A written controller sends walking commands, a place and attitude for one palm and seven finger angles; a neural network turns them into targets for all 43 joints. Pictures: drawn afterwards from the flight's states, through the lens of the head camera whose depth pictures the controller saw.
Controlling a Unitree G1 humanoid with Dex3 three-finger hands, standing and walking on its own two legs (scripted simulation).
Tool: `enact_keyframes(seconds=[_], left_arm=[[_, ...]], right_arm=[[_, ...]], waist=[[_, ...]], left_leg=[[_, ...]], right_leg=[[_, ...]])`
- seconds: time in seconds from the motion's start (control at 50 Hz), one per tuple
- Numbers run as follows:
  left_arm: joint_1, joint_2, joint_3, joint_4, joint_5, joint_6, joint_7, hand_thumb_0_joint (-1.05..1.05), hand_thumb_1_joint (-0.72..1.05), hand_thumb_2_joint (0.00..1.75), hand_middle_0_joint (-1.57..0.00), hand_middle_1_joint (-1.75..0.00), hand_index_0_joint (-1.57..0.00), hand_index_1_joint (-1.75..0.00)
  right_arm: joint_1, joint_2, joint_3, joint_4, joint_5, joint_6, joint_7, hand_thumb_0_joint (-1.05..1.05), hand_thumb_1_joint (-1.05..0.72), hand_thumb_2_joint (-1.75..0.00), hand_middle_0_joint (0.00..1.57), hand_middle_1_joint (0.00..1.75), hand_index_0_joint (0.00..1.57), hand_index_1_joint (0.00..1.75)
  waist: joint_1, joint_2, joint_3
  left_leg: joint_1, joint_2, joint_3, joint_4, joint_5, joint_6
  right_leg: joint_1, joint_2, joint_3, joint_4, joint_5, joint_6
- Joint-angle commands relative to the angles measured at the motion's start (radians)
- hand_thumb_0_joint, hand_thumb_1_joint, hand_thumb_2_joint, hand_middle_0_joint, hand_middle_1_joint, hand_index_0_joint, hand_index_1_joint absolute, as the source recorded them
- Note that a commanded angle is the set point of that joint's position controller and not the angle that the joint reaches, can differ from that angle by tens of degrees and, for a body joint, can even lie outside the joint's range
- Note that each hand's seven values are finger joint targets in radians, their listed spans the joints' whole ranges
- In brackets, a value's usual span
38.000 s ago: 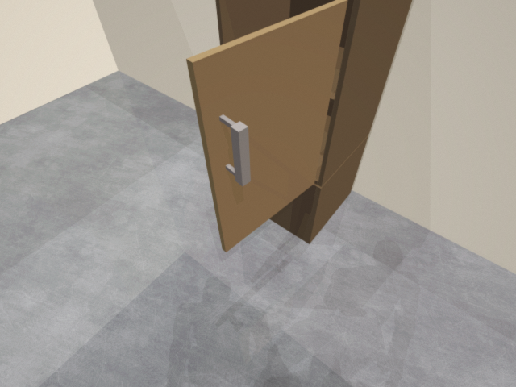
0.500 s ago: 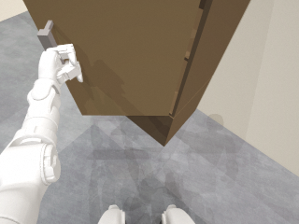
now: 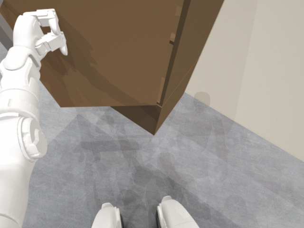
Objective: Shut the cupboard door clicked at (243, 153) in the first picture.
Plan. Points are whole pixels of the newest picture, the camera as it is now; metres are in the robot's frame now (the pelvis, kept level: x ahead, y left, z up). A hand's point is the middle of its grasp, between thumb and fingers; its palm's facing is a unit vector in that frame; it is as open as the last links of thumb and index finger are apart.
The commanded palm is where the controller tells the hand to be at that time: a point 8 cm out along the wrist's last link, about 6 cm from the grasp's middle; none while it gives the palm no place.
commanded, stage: push the door shut along its arc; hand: left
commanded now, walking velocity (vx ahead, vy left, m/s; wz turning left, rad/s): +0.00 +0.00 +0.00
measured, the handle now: (14, 35) +0.58 +0.24 +0.12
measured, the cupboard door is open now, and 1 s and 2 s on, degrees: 38 27 27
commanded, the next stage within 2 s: pull the fist back off the door in 0.44 s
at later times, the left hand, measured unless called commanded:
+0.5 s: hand (66, 28) +0.58 +0.12 +0.13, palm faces -0.24 -0.97 -0.02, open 3.5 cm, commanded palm +0.61 +0.14 +0.12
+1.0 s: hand (79, 25) +0.60 +0.10 +0.12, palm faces +0.22 -0.98 -0.01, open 3.1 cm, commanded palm +0.54 +0.13 +0.12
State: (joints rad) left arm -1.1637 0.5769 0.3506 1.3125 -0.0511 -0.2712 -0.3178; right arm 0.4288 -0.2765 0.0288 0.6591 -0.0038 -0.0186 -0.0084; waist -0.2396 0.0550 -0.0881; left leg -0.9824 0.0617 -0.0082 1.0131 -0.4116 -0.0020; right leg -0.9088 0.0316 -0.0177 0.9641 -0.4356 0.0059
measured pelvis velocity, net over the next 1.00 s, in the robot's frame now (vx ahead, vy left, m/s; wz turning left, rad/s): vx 0.02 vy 0.00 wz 0.00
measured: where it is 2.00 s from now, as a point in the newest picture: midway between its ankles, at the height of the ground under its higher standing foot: outside the picture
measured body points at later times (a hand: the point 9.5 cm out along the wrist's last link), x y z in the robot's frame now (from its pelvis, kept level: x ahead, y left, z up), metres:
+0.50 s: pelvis +0.00 +0.00 -0.01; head +0.16 +0.02 +0.41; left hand +0.59 +0.18 +0.14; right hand -0.03 -0.27 -0.11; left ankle +0.03 +0.12 -0.67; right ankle +0.01 -0.13 -0.67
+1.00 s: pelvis +0.02 +0.00 +0.01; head +0.16 +0.00 +0.44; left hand +0.58 +0.15 +0.13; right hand -0.06 -0.23 -0.10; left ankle +0.03 +0.12 -0.67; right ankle +0.01 -0.13 -0.67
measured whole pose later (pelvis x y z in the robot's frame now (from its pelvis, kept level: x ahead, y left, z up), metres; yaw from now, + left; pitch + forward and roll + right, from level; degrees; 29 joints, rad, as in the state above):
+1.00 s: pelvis +0.02 +0.00 +0.01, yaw +0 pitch +24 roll -3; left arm -1.16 0.38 0.40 1.26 0.08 -0.30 0.25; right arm 0.53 -0.22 0.01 0.67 -0.10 0.01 0.10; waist -0.26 0.07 -0.13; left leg -0.96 0.07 -0.01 0.96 -0.42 -0.01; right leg -0.89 0.04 -0.01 0.90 -0.44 0.00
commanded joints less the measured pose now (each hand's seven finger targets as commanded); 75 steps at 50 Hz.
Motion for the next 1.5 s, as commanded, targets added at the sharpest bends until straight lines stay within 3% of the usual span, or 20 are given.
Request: enact_keyframes(seconds=[0.0, 0.12, 0.18, 0.46, 0.52, 0.54, 0.56, 0.6, 0.64, 0.68, 0.74, 0.84, 0.94, 1.06, 1.1, 1.14, 1.28, 1.38, 1.42, 1.48], left_arm=[[-0.553, 0.225, 0.007, -0.225, -0.025, -0.053, -0.022, 0.00, 0.90, 0.90, -1.30, -1.50, -1.30, -1.50], [-0.615, 0.189, -0.028, -0.204, -0.029, -0.034, -0.039, 0.00, 0.90, 0.90, -1.30, -1.50, -1.30, -1.50], [-0.701, 0.120, -0.090, -0.224, -0.032, -0.035, -0.042, 0.00, 0.90, 0.90, -1.30, -1.50, -1.30, -1.50], [-0.842, 0.124, -0.120, -0.110, 0.000, 0.013, -0.061, 0.00, 0.90, 0.90, -1.30, -1.50, -1.30, -1.50], [-0.878, 0.149, -0.110, -0.122, 0.008, 0.019, -0.066, 0.00, 0.90, 0.90, -1.30, -1.50, -1.30, -1.50], [-0.888, 0.175, 0.092, -0.143, -0.062, 0.049, 0.138, 0.00, 0.90, 0.90, -1.30, -1.50, -1.30, -1.50], [-0.847, 0.107, 0.046, -0.130, -0.029, 0.066, 0.244, 0.00, 0.90, 0.90, -1.30, -1.50, -1.30, -1.50], [-0.819, 0.054, 0.072, -0.142, 0.014, 0.066, 0.422, 0.00, 0.90, 0.90, -1.30, -1.50, -1.30, -1.50], [-0.818, 0.048, 0.067, -0.232, 0.112, 0.025, 0.581, 0.00, 0.90, 0.90, -1.30, -1.50, -1.30, -1.50], [-0.788, 0.010, 0.009, -0.226, 0.207, -0.010, 0.650, 0.00, 0.90, 0.90, -1.30, -1.50, -1.30, -1.50], [-0.751, -0.008, -0.042, -0.220, 0.224, -0.027, 0.621, 0.00, 0.90, 0.90, -1.30, -1.50, -1.30, -1.50], [-0.635, 0.072, 0.070, -0.248, 0.135, -0.042, 0.558, 0.00, 0.90, 0.90, -1.30, -1.50, -1.30, -1.50], [-0.456, -0.021, 0.039, -0.287, 0.125, -0.119, 0.573, 0.00, 0.90, 0.90, -1.30, -1.50, -1.30, -1.50], [-0.291, -0.147, -0.019, -0.318, 0.086, -0.125, 0.557, 0.00, 0.90, 0.90, -1.30, -1.50, -1.30, -1.50], [-0.289, -0.138, -0.001, -0.393, 0.072, -0.145, 0.560, 0.00, 0.90, 0.90, -1.30, -1.50, -1.30, -1.50], [-0.273, -0.192, -0.045, -0.469, 0.065, -0.167, 0.561, 0.00, 0.90, 0.90, -1.30, -1.50, -1.30, -1.50], [-0.172, -0.314, -0.151, -0.552, 0.055, -0.160, 0.565, 0.00, 0.90, 0.90, -1.30, -1.50, -1.30, -1.50], [-0.233, -0.286, -0.136, -0.521, 0.057, -0.160, 0.591, 0.00, 0.90, 0.90, -1.30, -1.50, -1.30, -1.50], [-0.247, -0.301, -0.149, -0.491, 0.065, -0.170, 0.598, 0.00, 0.90, 0.90, -1.30, -1.50, -1.30, -1.50], [-0.259, -0.235, -0.097, -0.462, 0.069, -0.185, 0.599, 0.00, 0.90, 0.90, -1.30, -1.50, -1.30, -1.50]], right_arm=[[0.185, -0.188, -0.068, -0.036, 0.004, -0.010, -0.010, 0.00, -0.90, -0.90, 0.20, 0.30, 0.20, 0.30], [0.199, -0.191, -0.071, -0.004, 0.002, -0.011, -0.014, 0.00, -0.90, -0.90, 0.20, 0.30, 0.20, 0.30], [0.203, -0.187, -0.071, 0.014, -0.004, -0.021, -0.013, 0.00, -0.90, -0.90, 0.20, 0.30, 0.20, 0.30], [0.200, -0.201, -0.056, 0.047, -0.011, -0.057, -0.022, 0.00, -0.90, -0.90, 0.20, 0.30, 0.20, 0.30], [0.212, -0.203, -0.054, 0.053, -0.018, -0.064, -0.025, 0.00, -0.90, -0.90, 0.20, 0.30, 0.20, 0.30], [0.251, -0.173, -0.041, 0.008, -0.033, -0.061, -0.014, 0.00, -0.90, -0.90, 0.20, 0.30, 0.20, 0.30], [0.252, -0.167, -0.044, 0.007, -0.043, -0.062, 0.005, 0.00, -0.90, -0.90, 0.20, 0.30, 0.20, 0.30], [0.278, -0.164, -0.057, 0.005, -0.075, -0.056, 0.039, 0.00, -0.90, -0.90, 0.20, 0.30, 0.20, 0.30], [0.293, -0.157, -0.064, -0.001, -0.111, -0.047, 0.075, 0.00, -0.90, -0.90, 0.20, 0.30, 0.20, 0.30], [0.304, -0.159, -0.078, 0.010, -0.128, -0.036, 0.104, 0.00, -0.90, -0.90, 0.20, 0.30, 0.20, 0.30], [0.302, -0.165, -0.091, 0.005, -0.114, -0.008, 0.115, 0.00, -0.90, -0.90, 0.20, 0.30, 0.20, 0.30], [0.290, -0.158, -0.088, -0.017, -0.090, 0.017, 0.095, 0.00, -0.90, -0.90, 0.20, 0.30, 0.20, 0.30], [0.275, -0.139, -0.098, -0.025, -0.088, 0.013, 0.101, 0.00, -0.90, -0.90, 0.20, 0.30, 0.20, 0.30], [0.242, -0.134, -0.116, -0.032, -0.071, 0.028, 0.100, 0.00, -0.90, -0.90, 0.20, 0.30, 0.20, 0.30], [0.225, -0.132, -0.121, -0.036, -0.066, 0.029, 0.094, 0.00, -0.90, -0.90, 0.20, 0.30, 0.20, 0.30], [0.202, -0.122, -0.124, -0.039, -0.064, 0.026, 0.092, 0.00, -0.90, -0.90, 0.20, 0.30, 0.20, 0.30], [0.130, -0.112, -0.130, -0.040, -0.045, 0.025, 0.080, 0.00, -0.90, -0.90, 0.20, 0.30, 0.20, 0.30], [0.083, -0.104, -0.119, -0.027, -0.042, 0.022, 0.059, 0.00, -0.90, -0.90, 0.20, 0.30, 0.20, 0.30], [0.058, -0.098, -0.115, -0.028, -0.042, 0.017, 0.055, 0.00, -0.90, -0.90, 0.20, 0.30, 0.20, 0.30], [0.050, -0.103, -0.110, -0.028, -0.048, 0.014, 0.048, 0.00, -0.90, -0.90, 0.20, 0.30, 0.20, 0.30]], waist=[[-0.028, 0.091, -0.532], [-0.055, 0.115, -0.509], [-0.079, 0.163, -0.500], [-0.133, 0.182, -0.498], [-0.138, 0.197, -0.547], [-0.081, 0.228, -0.589], [-0.086, 0.233, -0.617], [-0.091, 0.172, -0.614], [-0.071, 0.219, -0.654], [-0.086, 0.207, -0.649], [-0.085, 0.186, -0.619], [-0.029, 0.115, -0.623], [0.006, 0.074, -0.560], [0.032, -0.004, -0.475], [0.052, 0.026, -0.502], [0.052, 0.016, -0.516], [0.066, 0.024, -0.463], [0.053, -0.053, -0.397], [0.053, -0.051, -0.400], [0.063, -0.047, -0.435]], left_leg=[[0.455, -0.033, -0.052, -0.054, 0.354, 0.041], [0.501, -0.027, -0.068, -0.041, 0.369, 0.038], [0.534, -0.026, -0.080, -0.038, 0.373, 0.037], [0.459, -0.021, -0.088, 0.025, 0.315, 0.044], [0.468, -0.019, -0.092, 0.046, 0.355, 0.045], [0.415, -0.014, -0.108, 0.026, 0.336, 0.033], [0.427, -0.013, -0.113, 0.020, 0.338, 0.025], [0.418, -0.015, -0.117, 0.029, 0.365, 0.023], [0.441, -0.017, -0.111, 0.036, 0.411, 0.015], [0.471, -0.013, -0.108, 0.033, 0.447, 0.012], [0.471, -0.017, -0.085, -0.018, 0.381, 0.014], [0.444, -0.031, -0.047, -0.075, 0.389, 0.023], [0.455, -0.037, -0.021, -0.106, 0.421, 0.020], [0.458, -0.048, 0.008, -0.145, 0.426, 0.022], [0.497, -0.053, 0.013, -0.147, 0.453, 0.020], [0.528, -0.055, 0.018, -0.141, 0.485, 0.023], [0.591, -0.055, 0.014, -0.158, 0.475, 0.018], [0.532, -0.060, 0.014, -0.169, 0.377, 0.023], [0.521, -0.065, 0.014, -0.168, 0.339, 0.023], [0.503, -0.070, 0.016, -0.161, 0.331, 0.025]], right_leg=[[0.123, 0.027, 0.007, -0.127, 0.347, -0.015], [0.046, 0.031, -0.007, -0.131, 0.320, -0.020], [-0.003, 0.031, -0.015, -0.127, 0.295, -0.025], [-0.113, 0.035, -0.031, -0.085, 0.225, -0.026], [-0.115, 0.037, -0.034, -0.068, 0.249, -0.028], [-0.063, 0.024, -0.025, -0.074, 0.247, -0.026], [-0.067, 0.024, -0.030, -0.061, 0.241, -0.019], [-0.074, 0.022, -0.042, -0.056, 0.252, -0.007], [-0.077, 0.022, -0.048, -0.041, 0.268, -0.008], [-0.092, 0.029, -0.054, -0.045, 0.276, -0.011], [-0.016, 0.031, -0.045, -0.090, 0.263, -0.018], [0.169, 0.034, -0.028, -0.137, 0.361, -0.015], [0.229, 0.036, -0.025, -0.155, 0.428, -0.014], [0.304, 0.033, -0.022, -0.188, 0.497, -0.012], [0.327, 0.029, -0.018, -0.185, 0.529, -0.013], [0.346, 0.028, -0.016, -0.181, 0.573, -0.011], [0.326, 0.022, -0.021, -0.190, 0.543, -0.014], [0.334, 0.010, -0.012, -0.199, 0.502, -0.007], [0.318, 0.005, -0.007, -0.200, 0.468, -0.005], [0.341, 0.000, 0.004, -0.191, 0.473, -0.005]])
